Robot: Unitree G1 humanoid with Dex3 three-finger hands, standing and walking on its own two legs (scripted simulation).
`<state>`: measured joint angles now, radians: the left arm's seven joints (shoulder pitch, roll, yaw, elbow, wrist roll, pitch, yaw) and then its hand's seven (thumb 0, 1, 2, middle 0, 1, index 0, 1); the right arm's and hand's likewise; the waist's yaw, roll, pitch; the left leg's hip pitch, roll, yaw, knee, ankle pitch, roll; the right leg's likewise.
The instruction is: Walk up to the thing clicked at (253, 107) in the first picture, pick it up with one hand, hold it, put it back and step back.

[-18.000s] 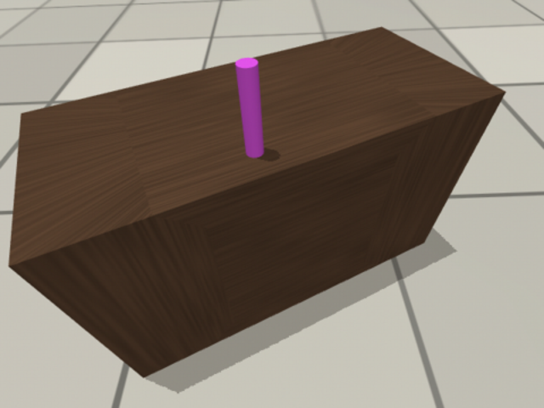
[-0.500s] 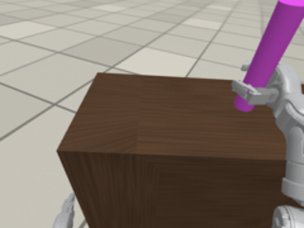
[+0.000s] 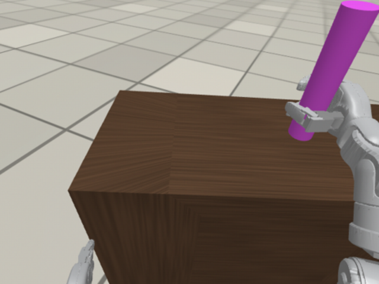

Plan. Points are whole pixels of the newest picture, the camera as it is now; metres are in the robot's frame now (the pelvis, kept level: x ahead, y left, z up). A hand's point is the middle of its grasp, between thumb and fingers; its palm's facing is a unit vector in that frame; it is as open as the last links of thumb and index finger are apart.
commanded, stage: hold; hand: right
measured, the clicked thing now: (323, 82) +0.33 -0.17 +0.33
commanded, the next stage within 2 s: crouch in 0.70 s
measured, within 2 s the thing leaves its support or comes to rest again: neither
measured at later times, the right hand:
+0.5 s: hand (313, 104) +0.33 -0.17 +0.29, palm faces +0.09 +1.00 -0.02, open 7.0 cm
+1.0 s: hand (307, 108) +0.33 -0.17 +0.28, palm faces +0.08 +1.00 -0.02, open 7.0 cm
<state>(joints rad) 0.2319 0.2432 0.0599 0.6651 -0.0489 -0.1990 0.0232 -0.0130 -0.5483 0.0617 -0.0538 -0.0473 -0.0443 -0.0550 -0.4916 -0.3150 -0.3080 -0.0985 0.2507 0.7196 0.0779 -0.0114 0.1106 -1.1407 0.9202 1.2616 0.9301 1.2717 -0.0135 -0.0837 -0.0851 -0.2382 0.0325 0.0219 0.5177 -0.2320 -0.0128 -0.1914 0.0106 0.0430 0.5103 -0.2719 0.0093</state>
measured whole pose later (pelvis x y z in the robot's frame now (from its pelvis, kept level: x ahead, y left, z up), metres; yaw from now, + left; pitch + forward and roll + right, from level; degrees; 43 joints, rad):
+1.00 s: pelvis -0.01 +0.00 +0.00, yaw +0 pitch -3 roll +0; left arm 0.24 0.25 0.05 0.68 -0.05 -0.21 0.02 -0.01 -0.54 0.06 -0.05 -0.04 -0.04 -0.04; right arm -0.52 -0.32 -0.31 -0.05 0.25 0.71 0.07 -0.01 0.11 -1.15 0.92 1.26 0.93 1.27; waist -0.01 -0.08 -0.07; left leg -0.24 0.03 0.02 0.52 -0.21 -0.01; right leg -0.19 0.01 0.04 0.51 -0.26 0.01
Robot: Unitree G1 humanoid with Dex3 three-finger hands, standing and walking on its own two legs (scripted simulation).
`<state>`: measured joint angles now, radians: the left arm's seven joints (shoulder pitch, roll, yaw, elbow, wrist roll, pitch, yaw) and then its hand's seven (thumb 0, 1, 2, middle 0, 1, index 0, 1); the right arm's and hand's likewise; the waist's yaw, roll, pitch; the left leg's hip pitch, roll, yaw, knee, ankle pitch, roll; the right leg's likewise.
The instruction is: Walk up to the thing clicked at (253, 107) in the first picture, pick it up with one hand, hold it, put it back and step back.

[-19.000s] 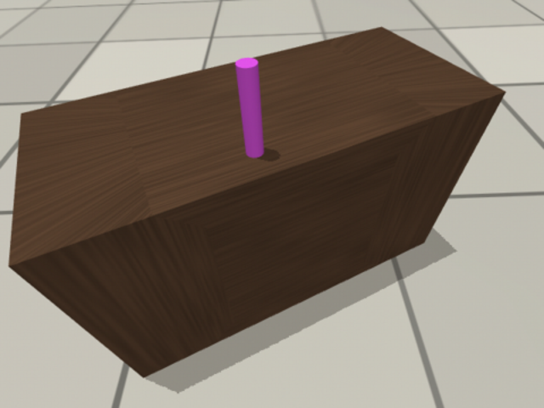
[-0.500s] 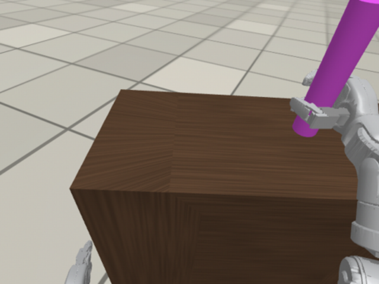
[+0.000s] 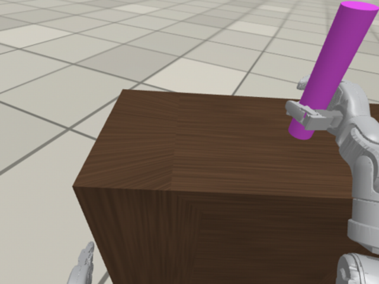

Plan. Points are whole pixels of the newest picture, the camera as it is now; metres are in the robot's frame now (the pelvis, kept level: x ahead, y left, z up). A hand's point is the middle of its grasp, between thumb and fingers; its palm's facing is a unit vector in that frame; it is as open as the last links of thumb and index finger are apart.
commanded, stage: crouch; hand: right
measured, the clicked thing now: (323, 81) +0.34 -0.17 +0.33
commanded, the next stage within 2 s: lower in 0.88 s
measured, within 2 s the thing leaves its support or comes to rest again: neither
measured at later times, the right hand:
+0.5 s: hand (284, 122) +0.42 -0.18 +0.19, palm faces +0.13 +0.99 +0.00, open 6.7 cm
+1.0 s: hand (276, 127) +0.45 -0.18 +0.16, palm faces +0.09 +1.00 +0.00, open 6.7 cm
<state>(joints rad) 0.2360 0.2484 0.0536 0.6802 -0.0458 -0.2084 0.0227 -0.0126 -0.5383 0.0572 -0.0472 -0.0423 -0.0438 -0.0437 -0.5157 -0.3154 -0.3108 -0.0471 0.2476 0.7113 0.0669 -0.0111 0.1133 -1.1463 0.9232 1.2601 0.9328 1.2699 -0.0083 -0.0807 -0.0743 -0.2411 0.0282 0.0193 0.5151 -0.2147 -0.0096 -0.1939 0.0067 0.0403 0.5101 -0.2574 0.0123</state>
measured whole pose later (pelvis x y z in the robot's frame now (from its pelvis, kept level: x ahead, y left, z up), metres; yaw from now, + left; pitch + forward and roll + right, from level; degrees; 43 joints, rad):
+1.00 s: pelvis +0.01 +0.00 +0.00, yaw +2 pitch +4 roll +0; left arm 0.23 0.22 0.05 0.66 -0.01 -0.22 0.07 -0.01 -0.54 0.06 -0.06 -0.04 -0.05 -0.05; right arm -0.64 -0.34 -0.29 0.68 0.16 0.03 0.09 -0.01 0.07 -1.20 0.93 1.26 0.94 1.27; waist 0.05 -0.02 -0.06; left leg -0.40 0.01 -0.01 0.56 -0.23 -0.01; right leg -0.35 -0.01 0.01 0.57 -0.29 0.01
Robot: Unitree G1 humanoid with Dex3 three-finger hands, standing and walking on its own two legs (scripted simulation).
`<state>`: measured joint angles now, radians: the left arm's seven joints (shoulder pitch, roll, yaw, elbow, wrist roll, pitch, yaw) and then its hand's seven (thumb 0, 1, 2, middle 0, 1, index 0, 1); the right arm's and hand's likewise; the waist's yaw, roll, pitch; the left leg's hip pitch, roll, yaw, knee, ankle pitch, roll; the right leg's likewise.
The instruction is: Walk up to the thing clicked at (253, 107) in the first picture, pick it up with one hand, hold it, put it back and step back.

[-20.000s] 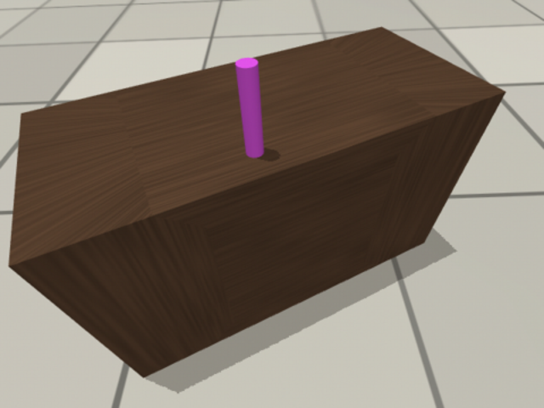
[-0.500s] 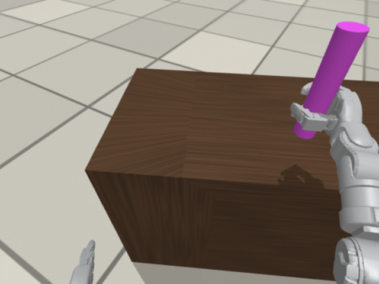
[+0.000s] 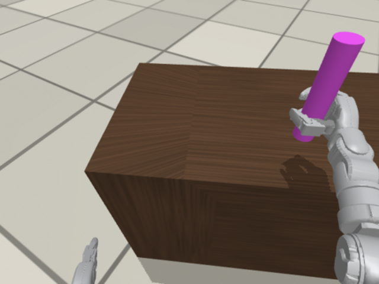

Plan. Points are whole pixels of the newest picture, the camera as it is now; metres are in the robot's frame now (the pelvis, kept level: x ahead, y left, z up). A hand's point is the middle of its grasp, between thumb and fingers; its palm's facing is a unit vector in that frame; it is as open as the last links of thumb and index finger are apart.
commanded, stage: lower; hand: right
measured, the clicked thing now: (321, 95) +0.42 -0.20 +0.21
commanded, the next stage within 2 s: loosen in 1.38 s
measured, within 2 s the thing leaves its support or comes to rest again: rests again in 1.24 s
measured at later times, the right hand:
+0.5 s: hand (296, 132) +0.43 -0.19 +0.10, palm faces +0.13 +0.99 +0.02, open 6.7 cm
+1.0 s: hand (292, 139) +0.44 -0.19 +0.07, palm faces +0.13 +0.99 +0.01, open 6.7 cm
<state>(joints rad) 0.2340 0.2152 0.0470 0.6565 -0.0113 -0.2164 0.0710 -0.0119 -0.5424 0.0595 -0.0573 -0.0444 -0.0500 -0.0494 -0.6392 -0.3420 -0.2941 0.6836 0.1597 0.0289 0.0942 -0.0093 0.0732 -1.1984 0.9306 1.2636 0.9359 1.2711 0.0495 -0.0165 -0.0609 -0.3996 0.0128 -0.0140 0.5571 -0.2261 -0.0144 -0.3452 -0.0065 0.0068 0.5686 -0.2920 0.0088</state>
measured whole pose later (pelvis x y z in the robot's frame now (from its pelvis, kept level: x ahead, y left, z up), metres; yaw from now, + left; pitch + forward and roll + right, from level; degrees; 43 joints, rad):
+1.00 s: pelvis -0.01 -0.01 -0.02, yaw +0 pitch +11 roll +1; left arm 0.28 0.21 0.04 0.44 0.00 -0.11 0.05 -0.01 -0.53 0.05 -0.06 -0.05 -0.05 -0.05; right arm -0.63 -0.35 -0.32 0.90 0.13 -0.28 0.08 -0.01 0.07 -1.21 0.93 1.27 0.93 1.28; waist 0.11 0.02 -0.08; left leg -0.63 0.00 -0.02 0.73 -0.29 -0.02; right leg -0.59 -0.01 0.01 0.78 -0.37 0.00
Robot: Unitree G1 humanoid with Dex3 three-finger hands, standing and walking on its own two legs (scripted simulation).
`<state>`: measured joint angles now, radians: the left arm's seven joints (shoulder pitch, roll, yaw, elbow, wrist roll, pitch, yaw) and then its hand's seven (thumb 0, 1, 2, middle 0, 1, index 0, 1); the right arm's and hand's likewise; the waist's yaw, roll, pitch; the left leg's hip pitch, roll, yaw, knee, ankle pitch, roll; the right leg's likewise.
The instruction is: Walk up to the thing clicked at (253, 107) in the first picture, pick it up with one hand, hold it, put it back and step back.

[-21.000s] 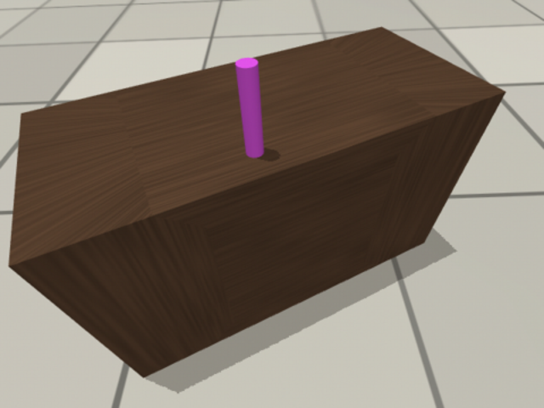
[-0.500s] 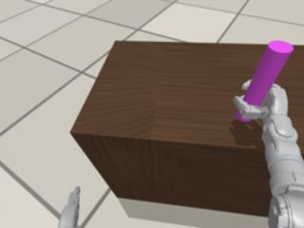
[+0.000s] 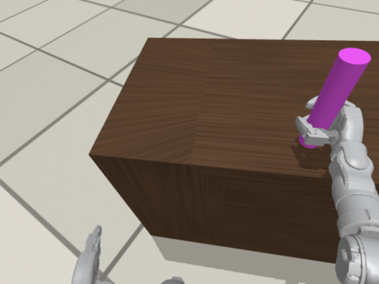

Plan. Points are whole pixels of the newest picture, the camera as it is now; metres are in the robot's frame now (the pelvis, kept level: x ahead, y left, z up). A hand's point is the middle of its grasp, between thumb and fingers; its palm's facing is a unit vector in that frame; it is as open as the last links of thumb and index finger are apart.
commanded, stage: lower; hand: right
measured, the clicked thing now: (327, 106) +0.44 -0.20 +0.14
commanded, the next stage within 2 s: loosen in 0.38 s
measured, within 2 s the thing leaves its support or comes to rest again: rests again in 0.24 s
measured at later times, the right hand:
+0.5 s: hand (309, 129) +0.44 -0.19 +0.07, palm faces +0.14 +0.99 +0.01, open 6.6 cm
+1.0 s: hand (308, 127) +0.45 -0.19 +0.07, palm faces +0.15 +0.99 +0.02, open 8.0 cm
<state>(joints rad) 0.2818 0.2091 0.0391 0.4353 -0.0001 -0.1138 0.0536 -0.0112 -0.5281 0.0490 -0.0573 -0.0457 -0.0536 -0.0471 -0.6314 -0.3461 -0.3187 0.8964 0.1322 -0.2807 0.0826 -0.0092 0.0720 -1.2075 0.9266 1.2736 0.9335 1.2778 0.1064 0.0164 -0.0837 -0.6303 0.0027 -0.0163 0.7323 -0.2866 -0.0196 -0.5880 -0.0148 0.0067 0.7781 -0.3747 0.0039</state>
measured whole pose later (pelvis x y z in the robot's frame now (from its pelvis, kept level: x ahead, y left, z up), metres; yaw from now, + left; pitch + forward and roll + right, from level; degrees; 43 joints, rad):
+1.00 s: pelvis +0.00 +0.00 -0.02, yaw +0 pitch +13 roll +1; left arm 0.35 0.22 0.05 0.28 0.01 -0.08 0.04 -0.01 -0.52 0.05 -0.06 -0.05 -0.06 -0.05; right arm -0.64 -0.34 -0.34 0.91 0.11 -0.31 0.08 0.00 0.09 -0.59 1.01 0.81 1.01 0.82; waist 0.12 0.02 -0.11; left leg -0.74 0.00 -0.01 0.85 -0.34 -0.02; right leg -0.70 -0.01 0.01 0.89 -0.42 0.01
